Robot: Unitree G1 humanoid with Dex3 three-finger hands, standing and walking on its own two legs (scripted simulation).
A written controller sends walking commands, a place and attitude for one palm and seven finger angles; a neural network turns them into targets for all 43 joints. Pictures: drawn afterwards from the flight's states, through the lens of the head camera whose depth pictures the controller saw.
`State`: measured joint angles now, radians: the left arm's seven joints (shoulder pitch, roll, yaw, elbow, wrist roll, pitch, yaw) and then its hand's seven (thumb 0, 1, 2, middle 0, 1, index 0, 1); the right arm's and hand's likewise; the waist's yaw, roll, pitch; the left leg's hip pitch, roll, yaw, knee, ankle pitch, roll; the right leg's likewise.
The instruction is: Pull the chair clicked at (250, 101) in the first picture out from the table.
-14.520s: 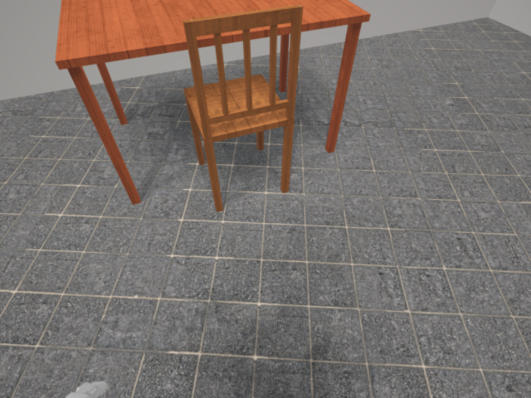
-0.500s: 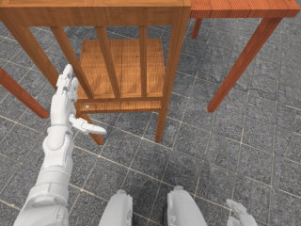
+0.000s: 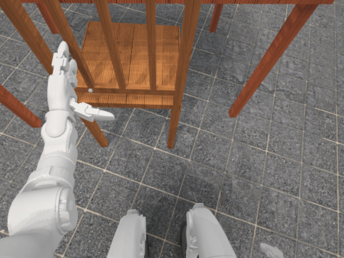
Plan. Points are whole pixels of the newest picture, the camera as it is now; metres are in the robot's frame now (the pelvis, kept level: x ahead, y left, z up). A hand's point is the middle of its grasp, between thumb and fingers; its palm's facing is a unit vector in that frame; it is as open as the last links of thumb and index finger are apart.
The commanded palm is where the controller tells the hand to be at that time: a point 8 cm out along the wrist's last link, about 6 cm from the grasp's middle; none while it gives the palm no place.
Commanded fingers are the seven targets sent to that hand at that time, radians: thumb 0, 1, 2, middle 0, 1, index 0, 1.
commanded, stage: push the fingers through the gap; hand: left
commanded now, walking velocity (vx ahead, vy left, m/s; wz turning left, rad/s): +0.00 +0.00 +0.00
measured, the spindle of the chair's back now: (113, 50) +0.60 +0.12 +0.04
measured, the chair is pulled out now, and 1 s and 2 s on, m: -0.04 -0.08 -0.08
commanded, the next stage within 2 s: hook a spindle and tug to test in 0.62 s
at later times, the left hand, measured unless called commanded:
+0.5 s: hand (92, 77) +0.52 +0.17 +0.03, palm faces +0.05 -1.00 -0.03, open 17.1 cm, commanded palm +0.49 +0.20 +0.03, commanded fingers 0.00 -0.50 0.30 -0.06 -0.08 -0.06 -0.08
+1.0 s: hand (96, 81) +0.51 +0.16 +0.03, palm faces +0.04 -1.00 -0.04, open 16.1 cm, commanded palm +0.49 +0.20 +0.03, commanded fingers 0.00 -0.50 0.30 -0.32 -0.90 -0.32 -0.90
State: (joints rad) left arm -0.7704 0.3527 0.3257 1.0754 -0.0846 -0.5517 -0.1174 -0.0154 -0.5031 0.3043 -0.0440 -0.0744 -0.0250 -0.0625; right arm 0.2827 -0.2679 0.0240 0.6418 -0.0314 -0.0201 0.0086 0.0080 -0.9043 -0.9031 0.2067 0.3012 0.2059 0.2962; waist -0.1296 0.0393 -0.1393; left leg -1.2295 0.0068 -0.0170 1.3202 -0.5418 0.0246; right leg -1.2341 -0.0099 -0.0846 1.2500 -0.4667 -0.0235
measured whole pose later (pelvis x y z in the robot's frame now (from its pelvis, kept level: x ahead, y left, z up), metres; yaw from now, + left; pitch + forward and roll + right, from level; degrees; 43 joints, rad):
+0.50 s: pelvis +0.01 +0.01 +0.00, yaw -1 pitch +28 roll -4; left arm -0.83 0.39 0.37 1.10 -0.05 -0.54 -0.10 -0.02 -0.50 0.30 -0.04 -0.07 -0.01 -0.05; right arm 0.33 -0.26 0.03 0.63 -0.05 0.07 0.04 0.01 -0.90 -0.90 0.21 0.30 0.21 0.30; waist -0.16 0.04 -0.14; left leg -1.24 0.02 -0.01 1.31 -0.56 0.04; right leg -1.24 0.01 -0.07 1.22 -0.47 -0.01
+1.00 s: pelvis +0.03 +0.01 +0.01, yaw -1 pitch +27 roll -3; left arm -0.75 0.34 0.34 1.05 -0.05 -0.55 -0.09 -0.02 -0.50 0.30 -0.16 -0.42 -0.17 -0.41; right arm 0.28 -0.24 0.02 0.61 -0.04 0.08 0.04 0.01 -0.90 -0.90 0.21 0.30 0.21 0.30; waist -0.15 0.04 -0.15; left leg -1.19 0.02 0.00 1.28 -0.58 0.03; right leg -1.20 0.01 -0.07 1.21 -0.49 -0.01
